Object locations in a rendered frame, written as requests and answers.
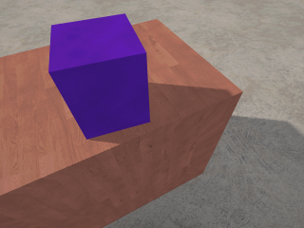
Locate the carton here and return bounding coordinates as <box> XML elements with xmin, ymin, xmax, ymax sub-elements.
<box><xmin>48</xmin><ymin>13</ymin><xmax>150</xmax><ymax>140</ymax></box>

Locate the pedestal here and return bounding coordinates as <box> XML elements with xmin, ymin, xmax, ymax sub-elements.
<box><xmin>0</xmin><ymin>19</ymin><xmax>243</xmax><ymax>228</ymax></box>

